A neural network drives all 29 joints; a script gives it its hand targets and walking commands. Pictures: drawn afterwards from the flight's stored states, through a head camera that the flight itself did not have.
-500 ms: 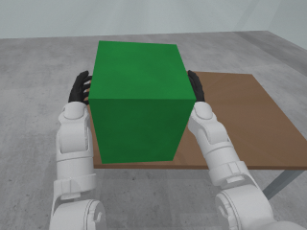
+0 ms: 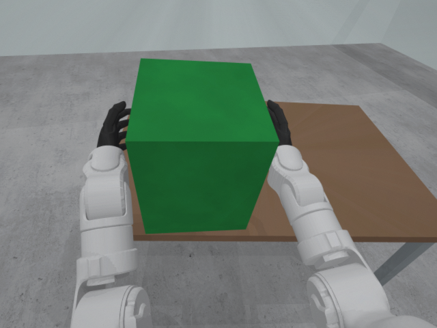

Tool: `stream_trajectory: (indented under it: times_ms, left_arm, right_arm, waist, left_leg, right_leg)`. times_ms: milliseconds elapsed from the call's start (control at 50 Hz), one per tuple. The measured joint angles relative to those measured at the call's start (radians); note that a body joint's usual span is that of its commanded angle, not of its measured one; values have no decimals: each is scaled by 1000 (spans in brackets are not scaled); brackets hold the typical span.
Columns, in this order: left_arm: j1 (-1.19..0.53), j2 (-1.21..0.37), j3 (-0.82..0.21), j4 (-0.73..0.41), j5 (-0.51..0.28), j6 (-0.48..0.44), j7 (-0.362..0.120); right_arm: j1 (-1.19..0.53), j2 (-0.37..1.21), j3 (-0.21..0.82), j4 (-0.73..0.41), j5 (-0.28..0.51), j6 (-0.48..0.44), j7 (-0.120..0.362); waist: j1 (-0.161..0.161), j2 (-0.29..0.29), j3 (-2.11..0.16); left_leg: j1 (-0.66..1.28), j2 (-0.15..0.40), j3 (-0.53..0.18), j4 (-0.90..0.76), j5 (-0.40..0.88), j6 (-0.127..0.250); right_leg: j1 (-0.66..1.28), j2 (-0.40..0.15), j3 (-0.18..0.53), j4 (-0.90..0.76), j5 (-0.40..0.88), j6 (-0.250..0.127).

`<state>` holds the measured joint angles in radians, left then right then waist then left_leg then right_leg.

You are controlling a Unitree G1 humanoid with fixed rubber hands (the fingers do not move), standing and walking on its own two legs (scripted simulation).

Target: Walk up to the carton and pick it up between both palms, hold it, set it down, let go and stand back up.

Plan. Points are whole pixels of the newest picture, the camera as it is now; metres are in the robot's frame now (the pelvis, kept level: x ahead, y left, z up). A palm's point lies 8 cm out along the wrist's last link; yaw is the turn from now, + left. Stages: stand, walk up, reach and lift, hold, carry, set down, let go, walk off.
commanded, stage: hold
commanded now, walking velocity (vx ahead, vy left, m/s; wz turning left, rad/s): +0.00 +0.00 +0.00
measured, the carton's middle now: (197, 150) +0.38 +0.01 +0.15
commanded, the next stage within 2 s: none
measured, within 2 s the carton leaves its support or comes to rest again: neither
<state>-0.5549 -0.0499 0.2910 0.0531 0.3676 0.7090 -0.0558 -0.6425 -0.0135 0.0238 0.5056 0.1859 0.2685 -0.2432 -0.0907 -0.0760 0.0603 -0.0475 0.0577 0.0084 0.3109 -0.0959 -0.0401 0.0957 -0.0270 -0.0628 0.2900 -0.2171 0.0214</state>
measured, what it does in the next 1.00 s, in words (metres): stands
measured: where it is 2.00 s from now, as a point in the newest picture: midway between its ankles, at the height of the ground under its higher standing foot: outside the picture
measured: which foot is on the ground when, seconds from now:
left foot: down 0.00-1.00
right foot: down 0.00-1.00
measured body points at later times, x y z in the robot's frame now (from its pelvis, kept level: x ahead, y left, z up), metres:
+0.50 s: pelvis +0.00 +0.00 +0.00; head -0.04 +0.03 +0.45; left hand +0.37 +0.16 +0.18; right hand +0.37 -0.14 +0.18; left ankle +0.06 +0.14 -0.75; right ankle -0.02 -0.13 -0.75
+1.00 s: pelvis +0.00 +0.00 +0.00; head -0.05 +0.03 +0.45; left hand +0.37 +0.16 +0.19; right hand +0.37 -0.14 +0.19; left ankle +0.06 +0.14 -0.75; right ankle -0.02 -0.13 -0.75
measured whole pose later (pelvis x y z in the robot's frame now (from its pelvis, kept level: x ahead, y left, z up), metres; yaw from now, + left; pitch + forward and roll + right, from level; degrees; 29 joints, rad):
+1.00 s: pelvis +0.00 +0.00 +0.00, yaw +0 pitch -9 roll -1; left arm -0.59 -0.04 0.28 0.09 0.36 0.71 -0.04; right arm -0.68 -0.02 0.00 0.53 0.19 0.27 -0.24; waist -0.08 -0.07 0.04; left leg -0.06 0.06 0.01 0.32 -0.10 -0.04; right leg 0.08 -0.02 -0.06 0.29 -0.22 0.02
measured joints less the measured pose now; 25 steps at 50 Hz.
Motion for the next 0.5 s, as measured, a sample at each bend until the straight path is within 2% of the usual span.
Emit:
stream_trajectory:
  times_ms: [500]
  left_arm:
    - [-4,1,1,4,2,0,-2]
  right_arm:
    - [-3,2,-3,5,-2,-3,0]
  waist:
    - [1,-1,0]
  left_leg:
    - [-1,0,1,-1,2,0]
  right_leg:
    - [-2,0,1,1,1,0]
